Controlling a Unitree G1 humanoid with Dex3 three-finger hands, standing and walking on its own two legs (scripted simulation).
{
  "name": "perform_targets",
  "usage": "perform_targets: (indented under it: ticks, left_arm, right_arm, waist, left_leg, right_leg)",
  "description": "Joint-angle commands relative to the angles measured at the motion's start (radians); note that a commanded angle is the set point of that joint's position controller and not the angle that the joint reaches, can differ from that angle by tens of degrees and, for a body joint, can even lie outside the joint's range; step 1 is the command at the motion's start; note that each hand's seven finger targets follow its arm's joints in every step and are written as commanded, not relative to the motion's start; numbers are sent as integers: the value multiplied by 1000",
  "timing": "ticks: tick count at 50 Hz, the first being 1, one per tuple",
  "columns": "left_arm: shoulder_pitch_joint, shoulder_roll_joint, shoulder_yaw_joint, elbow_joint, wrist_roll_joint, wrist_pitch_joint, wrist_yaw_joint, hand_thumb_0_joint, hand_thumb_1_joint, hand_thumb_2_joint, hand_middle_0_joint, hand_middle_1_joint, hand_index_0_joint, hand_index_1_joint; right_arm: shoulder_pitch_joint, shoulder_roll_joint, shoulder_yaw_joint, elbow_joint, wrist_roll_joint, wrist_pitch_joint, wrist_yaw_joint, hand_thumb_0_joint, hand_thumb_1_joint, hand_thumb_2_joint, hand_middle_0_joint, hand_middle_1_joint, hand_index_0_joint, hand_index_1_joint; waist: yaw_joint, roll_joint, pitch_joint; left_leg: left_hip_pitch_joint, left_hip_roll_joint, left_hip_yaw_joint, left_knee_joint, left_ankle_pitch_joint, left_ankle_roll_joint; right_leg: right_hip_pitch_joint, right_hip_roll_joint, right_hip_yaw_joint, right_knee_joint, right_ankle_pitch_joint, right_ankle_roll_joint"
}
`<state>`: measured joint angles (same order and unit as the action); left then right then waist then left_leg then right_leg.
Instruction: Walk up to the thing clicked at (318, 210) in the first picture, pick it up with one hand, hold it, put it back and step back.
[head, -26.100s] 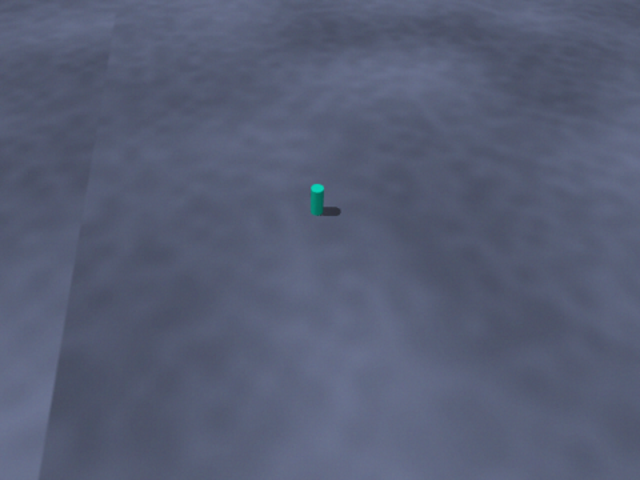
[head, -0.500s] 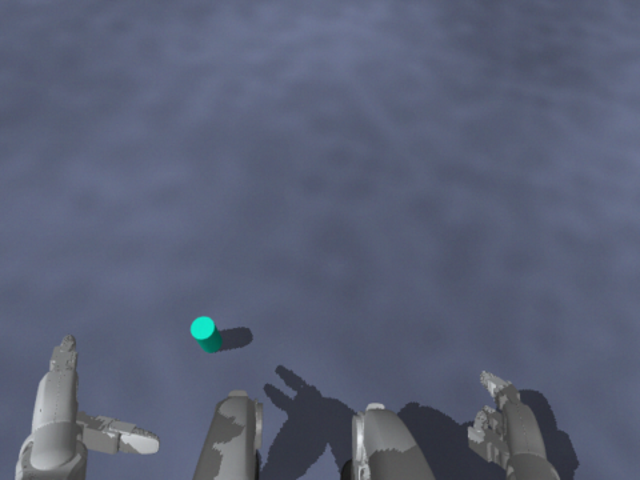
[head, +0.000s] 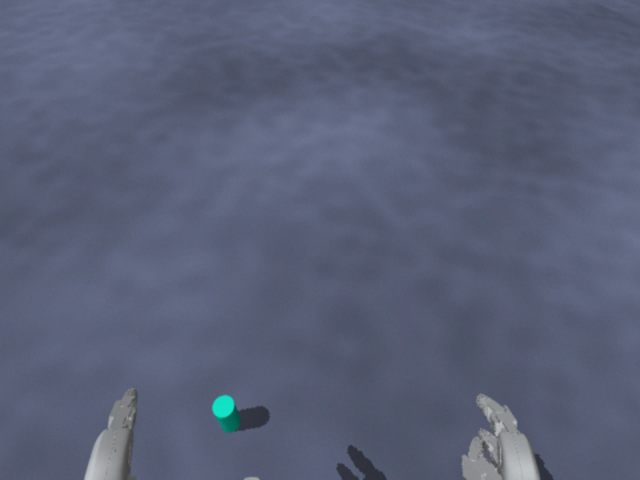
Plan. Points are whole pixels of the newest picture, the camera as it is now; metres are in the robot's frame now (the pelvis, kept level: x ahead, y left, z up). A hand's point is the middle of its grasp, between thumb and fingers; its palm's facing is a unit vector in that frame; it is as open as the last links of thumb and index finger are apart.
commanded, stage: home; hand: left
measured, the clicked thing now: (227, 414) +0.40 +0.23 -0.65
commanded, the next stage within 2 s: stand in 1.54 s
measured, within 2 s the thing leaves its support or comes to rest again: neither
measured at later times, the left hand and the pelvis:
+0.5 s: hand out of the picture +0.15 +0.17 -0.05, palm faces +0.10 -0.95 -0.29, open 17.7 cm; pelvis -0.01 -0.01 +0.01, yaw +0 degrees
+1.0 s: hand out of the picture +0.15 +0.17 -0.05, palm faces +0.10 -0.95 -0.28, open 17.7 cm; pelvis -0.02 -0.01 +0.01, yaw +0 degrees
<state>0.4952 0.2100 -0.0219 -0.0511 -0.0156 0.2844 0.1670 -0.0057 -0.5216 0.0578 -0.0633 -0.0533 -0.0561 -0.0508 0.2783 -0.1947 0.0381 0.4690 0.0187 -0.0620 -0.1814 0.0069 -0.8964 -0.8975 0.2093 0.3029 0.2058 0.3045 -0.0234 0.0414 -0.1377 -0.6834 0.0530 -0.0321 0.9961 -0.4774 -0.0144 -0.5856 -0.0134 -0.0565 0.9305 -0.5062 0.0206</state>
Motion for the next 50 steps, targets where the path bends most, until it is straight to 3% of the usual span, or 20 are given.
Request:
perform_targets:
  ticks: [1, 3, 9, 15, 24, 31, 37, 50]
  left_arm:
    - [-45, 97, 66, -180, 14, -56, 2, 0, -582, 35, -48, -48, -48, -48]
    - [-62, 92, 58, -185, 15, -57, -3, 0, -600, 25, -46, -45, -46, -45]
    - [-43, 88, 60, -164, 17, -61, -5, 0, -610, 19, -45, -44, -45, -43]
    - [-53, 93, 63, -149, 13, -63, -12, 0, -611, 14, -44, -43, -44, -43]
    - [-51, 98, 73, -131, 13, -70, -16, 0, -611, 7, -43, -41, -43, -41]
    - [-64, 91, 67, -123, 13, -75, -19, 0, -611, 0, -41, -38, -41, -38]
    - [-54, 87, 65, -112, 16, -74, -19, 0, -611, 18, -45, -44, -45, -44]
    - [-70, 102, 81, -129, 13, -80, -21, 0, -611, 17, -45, -43, -45, -43]
  right_arm:
    - [-53, -124, -62, -143, -9, -70, -15, 0, -898, -902, 201, 301, 201, 301]
    - [-61, -130, -64, -140, -9, -78, -12, 0, -899, -902, 201, 301, 201, 301]
    - [-59, -132, -66, -127, -11, -88, -11, 0, -899, -902, 201, 301, 201, 301]
    - [-73, -132, -63, -126, -9, -93, -6, 0, -900, -902, 200, 301, 200, 301]
    - [-74, -133, -66, -123, -7, -100, -6, 0, -900, -902, 200, 301, 200, 301]
    - [-74, -137, -68, -117, -8, -112, -7, 0, -900, -902, 200, 301, 200, 301]
    - [-71, -133, -67, -113, -9, -115, -11, 0, -900, -902, 200, 301, 200, 301]
    - [-81, -133, -67, -110, -8, -121, -11, 0, -899, -902, 200, 301, 200, 301]
  waist:
    - [-10, 3, -66]
    - [-14, 7, -67]
    - [-7, 13, -86]
    - [-1, 13, -47]
    - [-3, -15, -61]
    - [-4, -11, -37]
    - [0, -24, -61]
    - [6, -8, -43]
  left_leg:
    - [140, -38, 26, -159, 251, 14]
    - [160, -34, 21, -176, 225, 11]
    - [176, -34, 24, -173, 280, 8]
    - [153, -38, 27, -195, 195, 12]
    - [160, -40, 41, -183, 205, 18]
    - [158, -35, 34, -203, 155, 15]
    - [165, -35, 40, -189, 211, 17]
    - [159, -38, 44, -199, 162, 17]
  right_leg:
    - [23, 32, -16, -149, 268, -18]
    - [22, 36, -18, -152, 235, -22]
    - [43, 37, -17, -151, 288, -22]
    - [27, 32, -12, -178, 209, -22]
    - [38, 28, -2, -195, 230, -16]
    - [17, 33, -8, -190, 171, -20]
    - [34, 31, -4, -184, 230, -18]
    - [24, 28, 0, -201, 176, -21]
